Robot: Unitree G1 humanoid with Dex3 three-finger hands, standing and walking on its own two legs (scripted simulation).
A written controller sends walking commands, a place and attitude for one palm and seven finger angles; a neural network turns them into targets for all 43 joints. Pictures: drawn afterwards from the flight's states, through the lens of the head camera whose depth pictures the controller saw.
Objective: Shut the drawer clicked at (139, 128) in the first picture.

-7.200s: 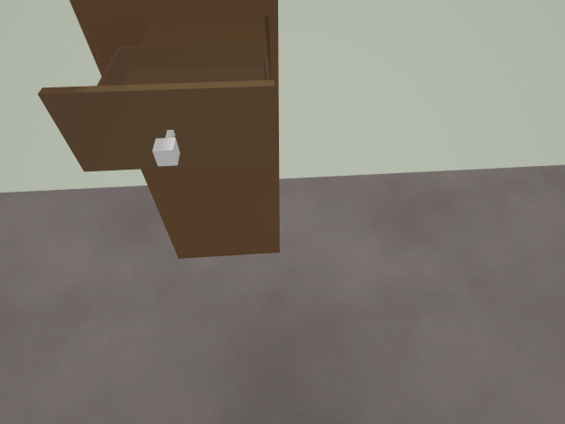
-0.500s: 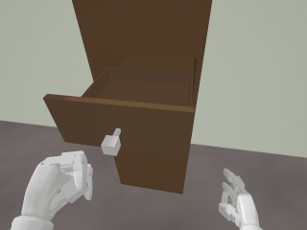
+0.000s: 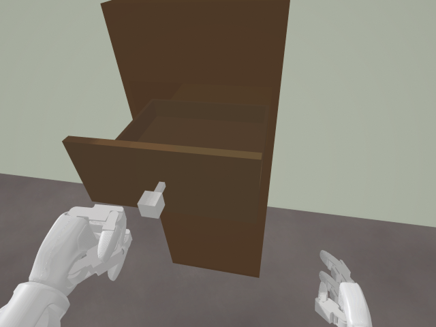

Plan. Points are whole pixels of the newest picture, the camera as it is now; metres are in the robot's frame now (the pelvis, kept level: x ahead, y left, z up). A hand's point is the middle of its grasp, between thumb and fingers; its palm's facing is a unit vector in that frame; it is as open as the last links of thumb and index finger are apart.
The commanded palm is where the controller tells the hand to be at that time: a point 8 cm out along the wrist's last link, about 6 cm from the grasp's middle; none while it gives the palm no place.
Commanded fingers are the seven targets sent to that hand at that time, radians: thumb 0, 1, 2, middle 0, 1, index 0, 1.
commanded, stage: raise the hand and make a fist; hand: left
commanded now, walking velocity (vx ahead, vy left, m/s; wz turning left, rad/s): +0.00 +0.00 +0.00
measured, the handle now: (155, 197) +0.32 +0.17 +0.11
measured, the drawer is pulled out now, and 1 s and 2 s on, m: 0.30 0.30 0.30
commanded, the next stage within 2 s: bring the fist close to the handle in 0.14 s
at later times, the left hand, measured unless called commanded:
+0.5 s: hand (121, 246) +0.17 +0.16 +0.18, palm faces -0.03 -0.99 -0.12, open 3.2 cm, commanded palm +0.12 +0.19 +0.18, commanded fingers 0.00 0.90 0.90 -1.40 -1.60 -1.40 -1.60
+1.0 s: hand (152, 247) +0.20 +0.13 +0.13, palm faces -0.07 -1.00 -0.05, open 3.2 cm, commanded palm +0.17 +0.18 +0.13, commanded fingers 0.00 0.90 0.90 -1.40 -1.60 -1.40 -1.60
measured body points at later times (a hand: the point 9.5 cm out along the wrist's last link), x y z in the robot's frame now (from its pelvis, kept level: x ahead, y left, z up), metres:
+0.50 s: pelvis +0.01 +0.00 +0.00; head -0.04 -0.03 +0.45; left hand +0.16 +0.21 +0.18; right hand +0.22 -0.21 -0.04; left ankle +0.00 +0.13 -0.72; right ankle +0.00 -0.09 -0.72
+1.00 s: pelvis +0.01 +0.01 -0.01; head -0.01 -0.02 +0.44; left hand +0.20 +0.19 +0.14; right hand +0.20 -0.20 -0.07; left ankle +0.00 +0.13 -0.72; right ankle +0.00 -0.09 -0.72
